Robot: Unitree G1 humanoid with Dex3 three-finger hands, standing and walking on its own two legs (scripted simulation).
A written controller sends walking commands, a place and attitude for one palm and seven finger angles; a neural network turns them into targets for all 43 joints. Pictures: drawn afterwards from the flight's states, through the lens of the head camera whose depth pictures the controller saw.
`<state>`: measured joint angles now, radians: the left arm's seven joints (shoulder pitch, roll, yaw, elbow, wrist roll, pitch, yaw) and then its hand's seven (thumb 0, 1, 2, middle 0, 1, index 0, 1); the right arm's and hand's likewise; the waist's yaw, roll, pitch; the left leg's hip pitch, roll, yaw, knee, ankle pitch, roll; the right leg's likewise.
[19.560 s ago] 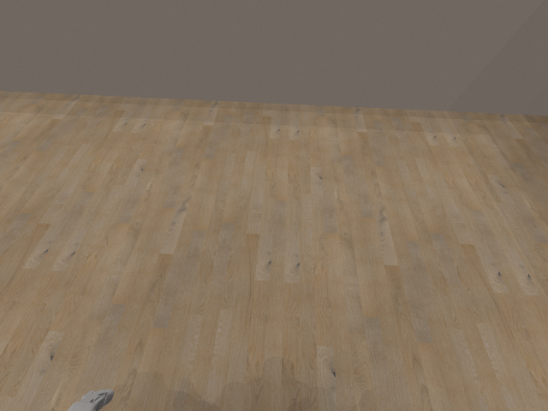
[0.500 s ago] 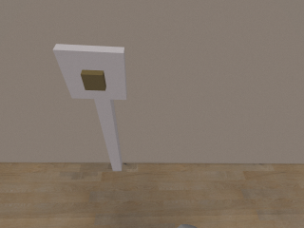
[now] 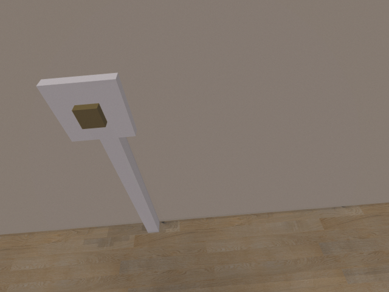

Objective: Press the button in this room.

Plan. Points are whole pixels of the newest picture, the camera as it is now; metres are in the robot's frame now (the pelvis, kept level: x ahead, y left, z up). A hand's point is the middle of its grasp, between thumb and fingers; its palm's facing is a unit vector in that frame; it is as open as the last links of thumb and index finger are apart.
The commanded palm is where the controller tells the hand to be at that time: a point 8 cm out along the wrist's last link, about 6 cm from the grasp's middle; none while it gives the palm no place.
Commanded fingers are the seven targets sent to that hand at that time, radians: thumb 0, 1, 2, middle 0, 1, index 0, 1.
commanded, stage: come to a stop and stand still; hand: left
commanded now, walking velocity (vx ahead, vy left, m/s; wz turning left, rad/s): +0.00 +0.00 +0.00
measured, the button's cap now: (90, 115) +0.53 +0.29 +0.09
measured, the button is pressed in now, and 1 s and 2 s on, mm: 0 0 0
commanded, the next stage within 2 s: look again from close up in 1.06 s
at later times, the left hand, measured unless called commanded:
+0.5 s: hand out of the picture +0.03 +0.16 -0.16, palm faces +0.05 -0.98 -0.20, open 7.3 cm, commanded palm none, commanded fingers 0.00 0.90 0.90 -0.20 -0.30 -0.20 -0.30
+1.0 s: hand out of the picture +0.07 +0.18 -0.16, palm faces +0.04 -0.98 -0.22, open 7.4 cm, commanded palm none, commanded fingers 0.00 0.90 0.90 -0.20 -0.30 -0.20 -0.30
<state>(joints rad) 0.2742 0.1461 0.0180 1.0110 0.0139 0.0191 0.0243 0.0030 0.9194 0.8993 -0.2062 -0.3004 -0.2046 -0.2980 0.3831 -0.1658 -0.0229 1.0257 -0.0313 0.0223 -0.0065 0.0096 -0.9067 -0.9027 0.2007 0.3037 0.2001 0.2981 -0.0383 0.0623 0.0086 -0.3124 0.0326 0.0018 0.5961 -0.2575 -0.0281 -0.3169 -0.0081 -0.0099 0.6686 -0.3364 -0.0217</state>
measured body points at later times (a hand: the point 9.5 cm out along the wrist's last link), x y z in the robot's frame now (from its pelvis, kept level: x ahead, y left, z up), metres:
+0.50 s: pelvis +0.03 -0.01 +0.01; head +0.05 -0.03 +0.46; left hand +0.03 +0.21 -0.14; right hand +0.05 -0.24 -0.15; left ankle +0.03 +0.15 -0.72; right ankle +0.01 -0.10 -0.72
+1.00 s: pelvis +0.06 +0.00 +0.01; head +0.08 -0.01 +0.46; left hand +0.07 +0.23 -0.14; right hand +0.06 -0.22 -0.15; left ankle +0.03 +0.15 -0.72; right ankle +0.01 -0.10 -0.72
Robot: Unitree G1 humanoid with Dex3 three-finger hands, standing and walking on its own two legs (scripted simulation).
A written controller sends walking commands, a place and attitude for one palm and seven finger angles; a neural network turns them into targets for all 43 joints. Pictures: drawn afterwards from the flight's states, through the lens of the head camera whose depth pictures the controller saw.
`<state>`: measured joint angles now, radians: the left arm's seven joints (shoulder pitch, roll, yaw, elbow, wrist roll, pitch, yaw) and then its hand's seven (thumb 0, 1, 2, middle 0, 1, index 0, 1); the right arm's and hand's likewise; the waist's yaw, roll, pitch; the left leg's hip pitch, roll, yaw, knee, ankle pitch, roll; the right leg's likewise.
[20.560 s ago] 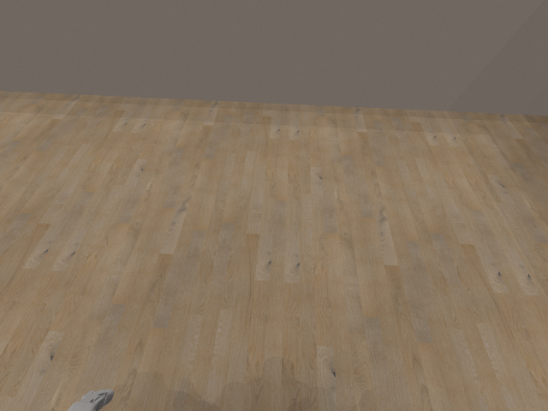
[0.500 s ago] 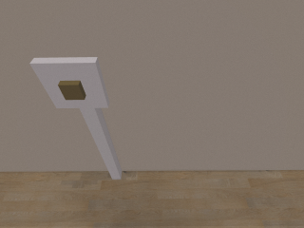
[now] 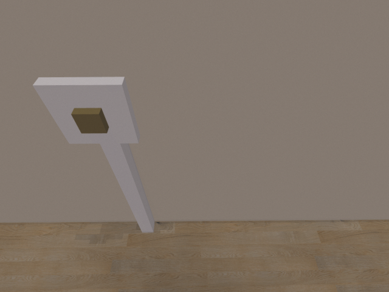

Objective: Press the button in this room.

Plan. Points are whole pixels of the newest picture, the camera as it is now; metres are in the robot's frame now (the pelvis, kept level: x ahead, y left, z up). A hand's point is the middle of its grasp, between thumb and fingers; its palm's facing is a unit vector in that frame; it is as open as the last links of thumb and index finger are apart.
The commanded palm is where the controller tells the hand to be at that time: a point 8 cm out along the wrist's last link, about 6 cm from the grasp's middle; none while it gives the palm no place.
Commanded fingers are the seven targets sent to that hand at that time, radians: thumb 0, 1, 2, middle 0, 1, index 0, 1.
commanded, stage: come to a stop and stand still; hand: left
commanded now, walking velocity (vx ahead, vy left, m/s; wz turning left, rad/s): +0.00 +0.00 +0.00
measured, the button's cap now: (91, 120) +0.47 +0.29 +0.08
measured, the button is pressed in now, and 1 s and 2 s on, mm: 0 0 0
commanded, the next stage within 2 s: look again from close up in 0.06 s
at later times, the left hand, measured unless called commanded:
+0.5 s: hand out of the picture +0.01 +0.17 -0.18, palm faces +0.06 -0.98 -0.20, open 7.4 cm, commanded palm none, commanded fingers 0.00 0.90 0.90 -0.20 -0.30 -0.20 -0.30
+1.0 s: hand out of the picture +0.00 +0.18 -0.18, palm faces +0.09 -0.97 -0.22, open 7.4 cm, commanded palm none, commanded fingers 0.00 0.90 0.90 -0.20 -0.30 -0.20 -0.30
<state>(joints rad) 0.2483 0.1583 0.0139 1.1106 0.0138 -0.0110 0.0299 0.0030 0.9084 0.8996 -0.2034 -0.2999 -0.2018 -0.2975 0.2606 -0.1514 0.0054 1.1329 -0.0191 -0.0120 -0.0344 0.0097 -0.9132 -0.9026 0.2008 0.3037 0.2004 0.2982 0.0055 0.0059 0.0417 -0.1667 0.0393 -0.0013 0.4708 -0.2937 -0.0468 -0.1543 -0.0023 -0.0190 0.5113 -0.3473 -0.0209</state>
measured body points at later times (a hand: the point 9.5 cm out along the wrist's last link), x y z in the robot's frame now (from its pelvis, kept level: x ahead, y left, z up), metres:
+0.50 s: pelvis +0.01 +0.00 +0.00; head +0.03 -0.01 +0.45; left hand +0.01 +0.22 -0.16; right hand +0.02 -0.22 -0.16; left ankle -0.03 +0.15 -0.74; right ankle -0.05 -0.10 -0.74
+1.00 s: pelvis +0.00 +0.00 +0.00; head +0.02 +0.00 +0.45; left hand +0.00 +0.23 -0.16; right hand +0.02 -0.22 -0.16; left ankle -0.03 +0.15 -0.73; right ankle -0.05 -0.10 -0.74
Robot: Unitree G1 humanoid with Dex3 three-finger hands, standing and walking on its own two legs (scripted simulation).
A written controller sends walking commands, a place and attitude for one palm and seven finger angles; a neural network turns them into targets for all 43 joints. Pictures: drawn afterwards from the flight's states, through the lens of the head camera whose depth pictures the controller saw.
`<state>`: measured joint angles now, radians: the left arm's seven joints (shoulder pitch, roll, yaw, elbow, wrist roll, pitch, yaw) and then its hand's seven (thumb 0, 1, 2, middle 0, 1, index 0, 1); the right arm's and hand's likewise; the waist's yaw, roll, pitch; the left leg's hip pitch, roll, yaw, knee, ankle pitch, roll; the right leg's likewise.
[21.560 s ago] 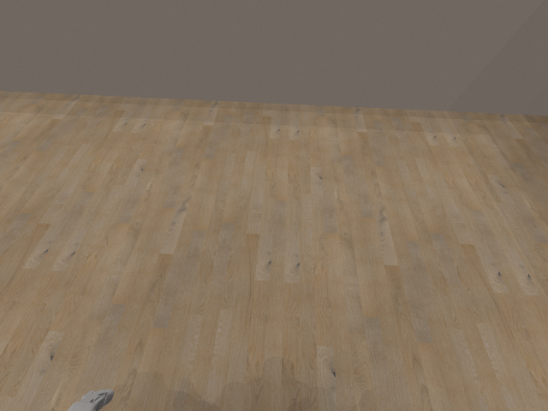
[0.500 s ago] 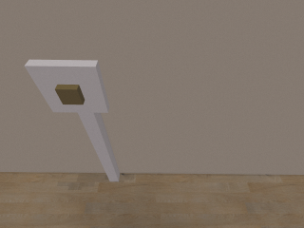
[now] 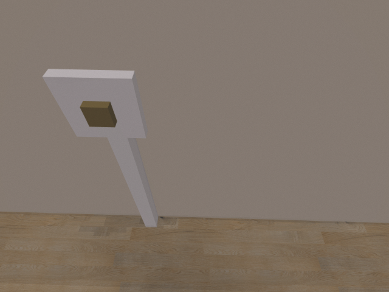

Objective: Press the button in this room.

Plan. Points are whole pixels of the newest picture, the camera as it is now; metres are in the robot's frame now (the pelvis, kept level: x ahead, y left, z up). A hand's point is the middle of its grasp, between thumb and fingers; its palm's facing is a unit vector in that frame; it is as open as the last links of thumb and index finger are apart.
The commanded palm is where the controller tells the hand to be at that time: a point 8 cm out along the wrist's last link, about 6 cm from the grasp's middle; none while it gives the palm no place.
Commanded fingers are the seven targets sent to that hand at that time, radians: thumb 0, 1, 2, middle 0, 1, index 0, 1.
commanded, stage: come to a stop and stand still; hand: left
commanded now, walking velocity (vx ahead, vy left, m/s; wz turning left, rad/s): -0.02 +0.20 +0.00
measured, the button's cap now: (99, 113) +0.47 +0.27 +0.08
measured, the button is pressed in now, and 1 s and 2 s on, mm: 0 0 0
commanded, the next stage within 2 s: look again from close up in 1.30 s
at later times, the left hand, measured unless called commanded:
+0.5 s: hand out of the picture +0.00 +0.22 -0.17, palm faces +0.01 -0.98 -0.18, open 7.3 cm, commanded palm none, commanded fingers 0.00 0.90 0.90 -0.20 -0.30 -0.20 -0.30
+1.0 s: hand out of the picture -0.01 +0.14 -0.17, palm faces +0.06 -0.99 -0.15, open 7.3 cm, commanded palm none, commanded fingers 0.00 0.90 0.90 -0.20 -0.30 -0.20 -0.30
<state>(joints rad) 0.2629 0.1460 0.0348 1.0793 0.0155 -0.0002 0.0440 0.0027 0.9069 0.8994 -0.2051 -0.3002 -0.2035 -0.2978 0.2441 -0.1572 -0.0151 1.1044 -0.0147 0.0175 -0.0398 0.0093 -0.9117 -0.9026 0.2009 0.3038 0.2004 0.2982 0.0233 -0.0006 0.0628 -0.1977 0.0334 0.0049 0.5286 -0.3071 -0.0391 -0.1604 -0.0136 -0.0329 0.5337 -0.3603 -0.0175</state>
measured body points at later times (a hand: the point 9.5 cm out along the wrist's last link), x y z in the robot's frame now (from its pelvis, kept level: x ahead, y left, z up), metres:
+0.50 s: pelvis -0.01 +0.05 +0.01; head +0.02 +0.06 +0.46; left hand +0.00 +0.27 -0.16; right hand -0.02 -0.16 -0.15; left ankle -0.01 +0.14 -0.73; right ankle -0.04 -0.06 -0.71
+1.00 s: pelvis +0.02 +0.00 +0.01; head +0.03 -0.01 +0.46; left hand -0.01 +0.19 -0.16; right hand +0.00 -0.20 -0.16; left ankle -0.01 +0.13 -0.73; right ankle -0.02 -0.07 -0.73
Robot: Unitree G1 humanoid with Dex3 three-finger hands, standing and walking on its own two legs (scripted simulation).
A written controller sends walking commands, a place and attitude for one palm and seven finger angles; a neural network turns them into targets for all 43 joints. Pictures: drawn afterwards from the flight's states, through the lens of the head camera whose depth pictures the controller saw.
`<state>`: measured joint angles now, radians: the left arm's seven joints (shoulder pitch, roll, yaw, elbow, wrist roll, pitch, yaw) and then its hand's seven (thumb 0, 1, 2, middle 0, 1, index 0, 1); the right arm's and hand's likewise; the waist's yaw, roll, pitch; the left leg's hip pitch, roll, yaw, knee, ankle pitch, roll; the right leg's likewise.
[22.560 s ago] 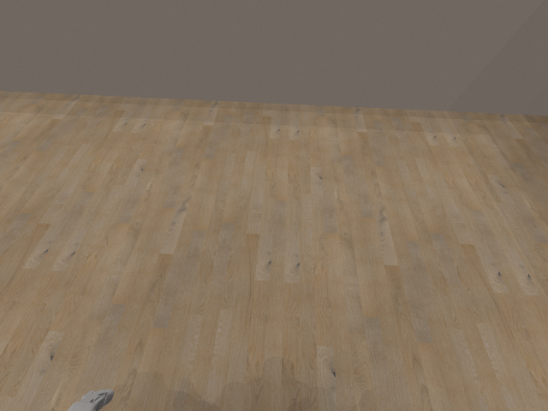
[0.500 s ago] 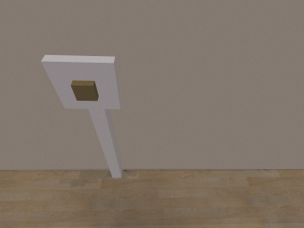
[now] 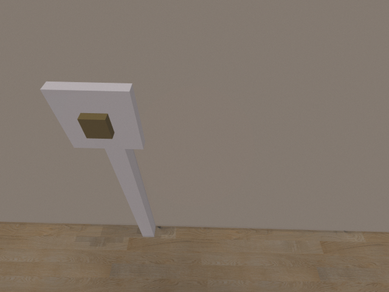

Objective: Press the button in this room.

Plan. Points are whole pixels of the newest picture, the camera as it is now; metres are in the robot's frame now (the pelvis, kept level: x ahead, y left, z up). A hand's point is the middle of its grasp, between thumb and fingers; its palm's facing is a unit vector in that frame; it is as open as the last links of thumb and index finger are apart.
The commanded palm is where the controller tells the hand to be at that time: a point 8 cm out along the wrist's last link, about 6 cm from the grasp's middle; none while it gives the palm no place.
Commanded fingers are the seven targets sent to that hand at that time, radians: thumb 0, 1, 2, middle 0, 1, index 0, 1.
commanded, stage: come to a stop and stand still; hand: left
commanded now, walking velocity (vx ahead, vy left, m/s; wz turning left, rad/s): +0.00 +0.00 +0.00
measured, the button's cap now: (97, 125) +0.46 +0.27 +0.08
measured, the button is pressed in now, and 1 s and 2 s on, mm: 0 0 0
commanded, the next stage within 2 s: look again from close up in 0.30 s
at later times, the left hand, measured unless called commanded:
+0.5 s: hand out of the picture -0.04 +0.15 -0.17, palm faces +0.03 -0.98 -0.19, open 7.4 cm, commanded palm none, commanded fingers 0.00 0.90 0.90 -0.20 -0.30 -0.20 -0.30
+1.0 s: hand out of the picture -0.03 +0.22 -0.18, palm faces +0.00 -0.98 -0.19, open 7.3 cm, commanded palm +0.07 +0.27 -0.07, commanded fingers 0.00 0.90 0.90 -0.25 -0.36 -0.25 -0.36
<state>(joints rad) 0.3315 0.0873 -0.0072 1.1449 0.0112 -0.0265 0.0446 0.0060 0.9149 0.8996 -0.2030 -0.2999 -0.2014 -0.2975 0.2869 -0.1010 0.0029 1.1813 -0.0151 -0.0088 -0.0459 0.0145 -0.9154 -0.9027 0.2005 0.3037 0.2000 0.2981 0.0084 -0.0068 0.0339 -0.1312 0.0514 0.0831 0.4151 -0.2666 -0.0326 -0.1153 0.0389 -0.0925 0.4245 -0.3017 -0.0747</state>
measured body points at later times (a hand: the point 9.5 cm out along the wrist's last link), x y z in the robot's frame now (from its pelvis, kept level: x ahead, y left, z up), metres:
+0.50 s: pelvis -0.02 +0.00 +0.00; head +0.01 -0.01 +0.45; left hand -0.04 +0.20 -0.16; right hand -0.02 -0.22 -0.17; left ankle -0.04 +0.13 -0.72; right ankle -0.04 -0.06 -0.74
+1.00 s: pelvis -0.03 +0.06 +0.00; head -0.02 +0.05 +0.45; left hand -0.03 +0.27 -0.16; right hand -0.05 -0.15 -0.16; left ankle -0.03 +0.12 -0.74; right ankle -0.04 -0.06 -0.74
